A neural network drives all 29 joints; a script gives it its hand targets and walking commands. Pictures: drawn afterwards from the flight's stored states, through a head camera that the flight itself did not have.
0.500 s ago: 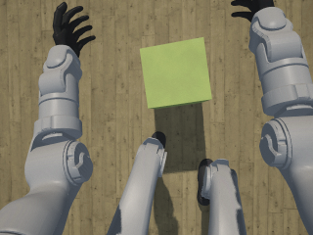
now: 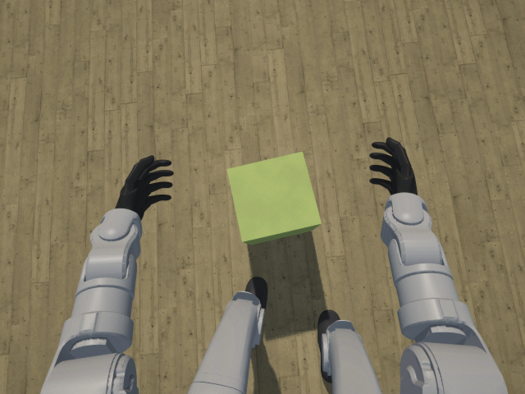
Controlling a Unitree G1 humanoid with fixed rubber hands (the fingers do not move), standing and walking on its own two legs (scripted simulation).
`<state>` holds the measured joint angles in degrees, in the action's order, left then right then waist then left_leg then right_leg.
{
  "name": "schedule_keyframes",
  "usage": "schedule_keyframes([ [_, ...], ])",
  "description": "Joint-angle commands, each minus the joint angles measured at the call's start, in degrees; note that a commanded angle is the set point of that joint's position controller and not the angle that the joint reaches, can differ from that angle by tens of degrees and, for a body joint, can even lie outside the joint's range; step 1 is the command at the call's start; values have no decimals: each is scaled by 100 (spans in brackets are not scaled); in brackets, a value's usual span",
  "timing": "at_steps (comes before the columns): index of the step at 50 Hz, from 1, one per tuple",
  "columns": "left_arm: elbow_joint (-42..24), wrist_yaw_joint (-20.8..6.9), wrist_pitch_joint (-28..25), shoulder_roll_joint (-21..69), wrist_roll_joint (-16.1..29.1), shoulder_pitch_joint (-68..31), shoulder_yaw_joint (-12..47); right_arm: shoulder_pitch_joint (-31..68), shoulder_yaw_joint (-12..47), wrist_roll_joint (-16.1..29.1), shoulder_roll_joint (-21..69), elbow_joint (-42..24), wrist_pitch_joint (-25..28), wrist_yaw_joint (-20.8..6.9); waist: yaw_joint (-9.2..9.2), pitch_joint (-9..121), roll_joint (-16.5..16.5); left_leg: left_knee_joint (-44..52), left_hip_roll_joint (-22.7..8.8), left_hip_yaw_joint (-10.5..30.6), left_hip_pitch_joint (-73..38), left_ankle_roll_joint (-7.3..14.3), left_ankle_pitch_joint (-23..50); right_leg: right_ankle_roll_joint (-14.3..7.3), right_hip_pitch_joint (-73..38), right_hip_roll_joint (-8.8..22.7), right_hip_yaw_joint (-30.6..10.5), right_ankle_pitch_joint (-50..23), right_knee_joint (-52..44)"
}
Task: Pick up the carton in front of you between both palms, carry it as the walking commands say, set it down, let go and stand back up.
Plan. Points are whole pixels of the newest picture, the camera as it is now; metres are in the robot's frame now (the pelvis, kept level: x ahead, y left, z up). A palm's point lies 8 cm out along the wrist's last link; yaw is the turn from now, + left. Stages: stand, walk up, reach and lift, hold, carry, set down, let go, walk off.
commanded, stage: let go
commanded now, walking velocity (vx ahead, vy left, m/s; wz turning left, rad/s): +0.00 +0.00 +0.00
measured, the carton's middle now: (273, 203) +0.45 +0.09 -0.57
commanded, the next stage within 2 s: stand in 1.10 s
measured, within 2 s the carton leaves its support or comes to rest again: neither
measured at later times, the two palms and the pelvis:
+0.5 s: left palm (110, 320) +0.20 +0.23 +0.00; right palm (503, 294) +0.30 -0.21 -0.02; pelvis +0.06 -0.02 +0.07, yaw +4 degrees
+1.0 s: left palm (121, 306) +0.22 +0.21 +0.01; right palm out of the picture +0.25 -0.26 +0.01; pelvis +0.08 -0.04 +0.07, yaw +5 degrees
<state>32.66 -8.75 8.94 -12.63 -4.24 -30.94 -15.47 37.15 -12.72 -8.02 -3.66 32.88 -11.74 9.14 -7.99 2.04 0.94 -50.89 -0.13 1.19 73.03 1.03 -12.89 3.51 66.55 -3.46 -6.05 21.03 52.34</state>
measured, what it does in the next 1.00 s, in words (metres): rises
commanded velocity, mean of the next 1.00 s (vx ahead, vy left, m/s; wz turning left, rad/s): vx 0.00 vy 0.00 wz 0.00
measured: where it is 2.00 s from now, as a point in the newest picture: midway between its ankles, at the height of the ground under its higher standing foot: (290, 339)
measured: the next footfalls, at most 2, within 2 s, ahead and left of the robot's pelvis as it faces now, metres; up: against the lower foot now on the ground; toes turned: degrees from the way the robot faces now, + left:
none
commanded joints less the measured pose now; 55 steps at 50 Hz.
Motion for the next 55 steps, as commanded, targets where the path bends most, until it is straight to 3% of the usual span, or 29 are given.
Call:
schedule_keyframes([
  [1,-690,-39,-244,-758,124,263,177,424,139,38,-210,-869,284,-4,-235,4092,-11,438,160,-227,-5083,-195,1771,-12,-976,-263,744,-212,-949],
  [6,-819,41,-499,-557,371,1353,628,-760,174,73,-347,-617,631,-218,-22,3287,-210,940,98,137,-5880,-238,1604,-125,-1207,-204,753,-62,-1287],
  [14,-1508,361,-764,-367,569,3075,1183,-2508,270,219,-701,-488,1087,-504,170,2433,-594,1487,19,313,-7128,-364,2425,-333,-2226,-143,669,-331,-1971],
  [17,-1680,439,-816,-355,572,3570,1292,-3004,354,281,-793,-563,1195,-602,259,1992,-535,1723,43,254,-7271,-401,2492,-345,-2862,-107,658,-503,-2274],
  [21,-1702,478,-838,-379,566,3961,1313,-3523,516,350,-864,-682,1249,-730,396,1283,-223,2087,155,103,-7108,-377,2071,-313,-3803,-23,627,-756,-2650],
  [29,-1467,463,-690,-547,489,4199,1170,-4378,810,554,-1013,-1044,1094,-973,679,306,358,2474,402,-119,-7424,-267,1706,-209,-4718,217,429,-1551,-3237],
  [35,-1303,482,-530,-598,382,4400,1061,-4694,1007,771,-1091,-1267,908,-1123,669,-11,220,2573,492,-192,-7592,-234,1755,-151,-5070,339,305,-2262,-3374],
  [42,-1292,477,-366,-636,329,4312,1034,-4634,1030,816,-1188,-1375,733,-1200,642,-299,159,2588,513,-224,-7580,-207,1529,-103,-5154,347,269,-2290,-3369],
  [43,-1563,621,-100,-855,197,4184,989,-4936,1056,914,-1132,-1027,876,-1089,663,-8,55,2427,658,-278,-7223,-233,1391,-64,-5538,342,241,-3061,-3098],
  [45,-1517,710,-3,-777,264,4291,1066,-4885,1070,909,-1191,-1101,901,-997,694,-14,314,2410,646,-245,-6976,-184,1317,-30,-5636,357,234,-3406,-2955],
  [55,-1659,828,224,-615,346,4249,1226,-4925,905,776,-1286,-1032,758,-1024,755,-86,37,2474,505,-181,-7264,-201,1538,-222,-5261,151,453,-2349,-3083],
])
